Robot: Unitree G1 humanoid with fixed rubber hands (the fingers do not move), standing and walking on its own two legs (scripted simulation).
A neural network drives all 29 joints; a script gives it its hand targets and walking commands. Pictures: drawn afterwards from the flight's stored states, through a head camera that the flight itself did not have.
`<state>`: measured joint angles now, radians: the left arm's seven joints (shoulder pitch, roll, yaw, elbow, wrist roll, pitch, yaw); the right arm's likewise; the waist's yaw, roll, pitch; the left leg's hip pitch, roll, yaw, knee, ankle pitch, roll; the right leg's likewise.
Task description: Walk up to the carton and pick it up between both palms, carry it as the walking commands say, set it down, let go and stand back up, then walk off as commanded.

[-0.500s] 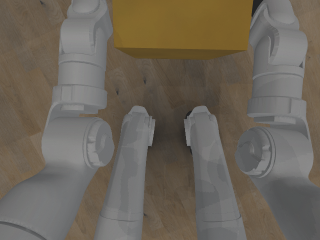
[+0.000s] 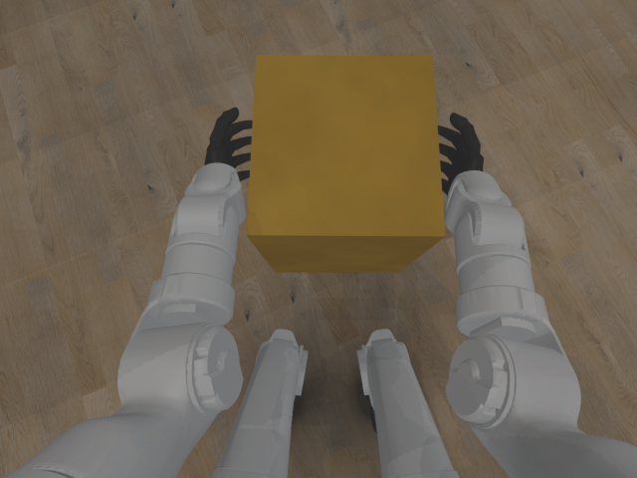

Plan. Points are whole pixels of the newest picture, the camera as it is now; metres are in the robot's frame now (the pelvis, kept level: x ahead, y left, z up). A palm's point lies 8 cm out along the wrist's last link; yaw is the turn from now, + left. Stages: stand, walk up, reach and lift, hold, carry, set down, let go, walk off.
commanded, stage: reach and lift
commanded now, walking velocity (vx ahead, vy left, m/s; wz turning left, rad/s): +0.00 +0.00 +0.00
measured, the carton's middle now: (339, 183) +0.47 -0.01 -0.11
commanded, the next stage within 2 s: none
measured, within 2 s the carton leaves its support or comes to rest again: neither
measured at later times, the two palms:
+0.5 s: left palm (208, 161) +0.44 +0.13 +0.02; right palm (492, 168) +0.43 -0.16 +0.03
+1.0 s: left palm (174, 156) +0.41 +0.14 +0.10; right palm (530, 169) +0.40 -0.15 +0.10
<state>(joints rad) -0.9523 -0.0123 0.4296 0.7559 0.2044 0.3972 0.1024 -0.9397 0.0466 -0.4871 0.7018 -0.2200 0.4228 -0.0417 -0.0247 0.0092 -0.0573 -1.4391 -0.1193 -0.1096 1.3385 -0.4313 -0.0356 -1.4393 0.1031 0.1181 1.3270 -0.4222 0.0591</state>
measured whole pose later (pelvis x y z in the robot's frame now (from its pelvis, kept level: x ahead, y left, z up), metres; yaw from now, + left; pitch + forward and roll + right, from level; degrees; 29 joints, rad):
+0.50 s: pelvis +0.06 +0.00 +0.08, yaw +0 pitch +29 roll -1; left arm -0.61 -0.13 0.37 0.59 0.24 0.32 0.08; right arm -0.59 0.13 -0.44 0.55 -0.24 0.33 0.02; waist -0.03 0.00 -0.14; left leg -1.09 -0.10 -0.15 0.96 -0.37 -0.02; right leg -1.09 0.08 0.12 0.94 -0.35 0.03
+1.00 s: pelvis +0.07 +0.00 +0.13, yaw +0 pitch +16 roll +0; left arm -0.46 -0.15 0.35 0.55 0.27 0.37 0.05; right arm -0.43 0.17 -0.39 0.51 -0.27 0.38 0.01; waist -0.02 0.00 -0.09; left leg -0.68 -0.08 -0.14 0.70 -0.29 -0.01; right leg -0.68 0.07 0.15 0.68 -0.27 0.03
